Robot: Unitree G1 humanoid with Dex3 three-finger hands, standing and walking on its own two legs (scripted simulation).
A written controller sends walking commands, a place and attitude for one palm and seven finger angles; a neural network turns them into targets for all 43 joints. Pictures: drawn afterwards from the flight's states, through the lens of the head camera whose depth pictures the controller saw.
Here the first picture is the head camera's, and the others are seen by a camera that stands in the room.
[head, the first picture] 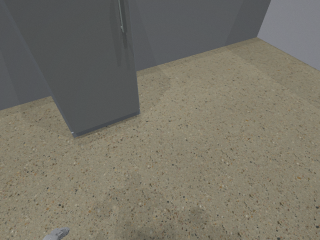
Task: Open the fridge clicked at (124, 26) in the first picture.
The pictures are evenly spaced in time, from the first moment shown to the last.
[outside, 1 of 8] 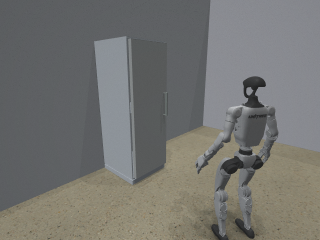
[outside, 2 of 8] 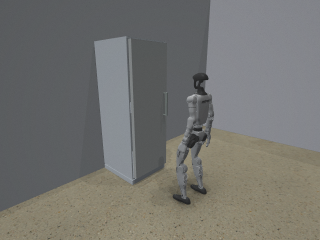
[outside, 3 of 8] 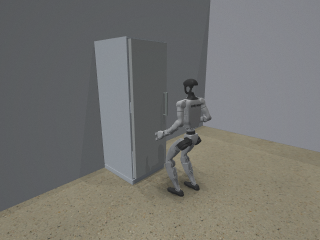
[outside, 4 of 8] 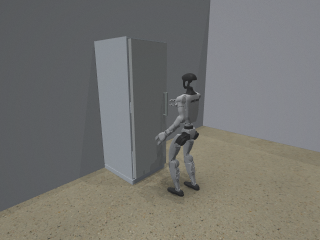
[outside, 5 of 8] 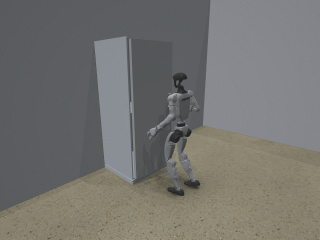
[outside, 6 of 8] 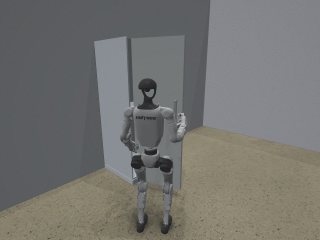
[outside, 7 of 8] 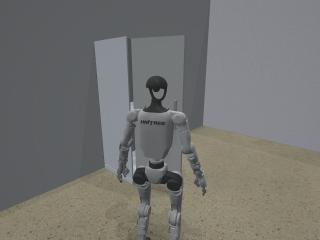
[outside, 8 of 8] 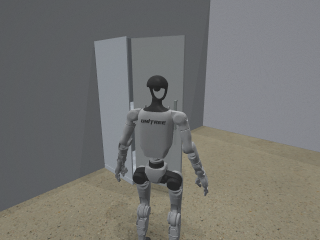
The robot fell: no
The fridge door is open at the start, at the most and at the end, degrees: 0 75 70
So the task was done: yes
